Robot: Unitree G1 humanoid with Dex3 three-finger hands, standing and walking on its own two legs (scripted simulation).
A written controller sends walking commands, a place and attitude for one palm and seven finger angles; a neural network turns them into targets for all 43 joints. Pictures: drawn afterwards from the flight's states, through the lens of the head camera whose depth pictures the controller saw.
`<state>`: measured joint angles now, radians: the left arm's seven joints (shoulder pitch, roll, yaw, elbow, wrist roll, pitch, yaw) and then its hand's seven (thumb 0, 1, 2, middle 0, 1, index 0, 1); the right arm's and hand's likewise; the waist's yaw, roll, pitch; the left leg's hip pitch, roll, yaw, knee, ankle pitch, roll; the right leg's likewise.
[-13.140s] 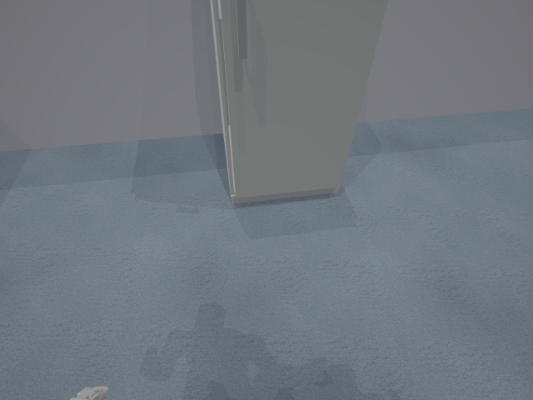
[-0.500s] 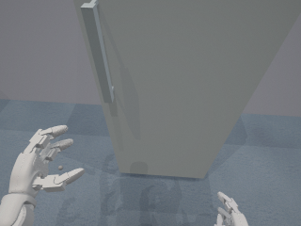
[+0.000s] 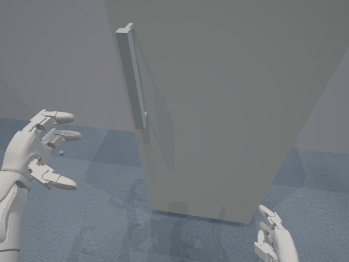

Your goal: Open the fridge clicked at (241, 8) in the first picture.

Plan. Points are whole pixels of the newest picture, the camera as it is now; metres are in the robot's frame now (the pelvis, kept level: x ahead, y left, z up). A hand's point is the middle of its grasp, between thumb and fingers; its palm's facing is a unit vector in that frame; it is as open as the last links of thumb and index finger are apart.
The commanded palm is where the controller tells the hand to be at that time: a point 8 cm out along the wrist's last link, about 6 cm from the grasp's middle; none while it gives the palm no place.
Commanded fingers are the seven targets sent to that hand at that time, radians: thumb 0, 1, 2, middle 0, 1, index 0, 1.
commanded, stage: raise the hand to about handle height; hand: left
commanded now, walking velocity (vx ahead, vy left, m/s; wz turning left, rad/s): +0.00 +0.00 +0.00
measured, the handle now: (136, 82) +0.50 +0.17 +0.18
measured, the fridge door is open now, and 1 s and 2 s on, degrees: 0 0 0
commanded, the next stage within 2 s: move the hooked fingers beside the handle in 0.72 s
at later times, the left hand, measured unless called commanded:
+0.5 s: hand (69, 134) +0.28 +0.24 +0.20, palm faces +0.01 -1.00 -0.08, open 14.0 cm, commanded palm +0.25 +0.29 +0.21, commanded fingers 0.00 -0.50 0.30 -0.30 -1.20 -0.30 -1.20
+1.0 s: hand (58, 132) +0.29 +0.27 +0.19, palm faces +0.07 -0.99 -0.08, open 14.0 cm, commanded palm +0.26 +0.30 +0.20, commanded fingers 0.00 -0.50 0.30 -0.30 -1.20 -0.30 -1.20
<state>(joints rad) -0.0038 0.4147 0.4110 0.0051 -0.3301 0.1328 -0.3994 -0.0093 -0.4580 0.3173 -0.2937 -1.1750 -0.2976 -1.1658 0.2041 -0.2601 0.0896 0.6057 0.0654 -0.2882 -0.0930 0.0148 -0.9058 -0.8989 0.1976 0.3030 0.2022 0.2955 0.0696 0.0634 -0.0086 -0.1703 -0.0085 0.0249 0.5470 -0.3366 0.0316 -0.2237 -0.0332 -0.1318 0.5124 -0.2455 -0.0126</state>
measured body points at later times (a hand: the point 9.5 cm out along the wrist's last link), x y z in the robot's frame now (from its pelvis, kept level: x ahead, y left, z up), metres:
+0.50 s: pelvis +0.00 -0.02 +0.00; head -0.02 -0.04 +0.45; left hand +0.27 +0.29 +0.20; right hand +0.19 -0.26 -0.06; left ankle -0.02 +0.09 -0.73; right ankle +0.02 -0.11 -0.73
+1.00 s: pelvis -0.01 -0.01 +0.00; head -0.02 -0.03 +0.45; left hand +0.28 +0.32 +0.20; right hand +0.19 -0.23 -0.07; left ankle -0.02 +0.10 -0.73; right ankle +0.02 -0.11 -0.73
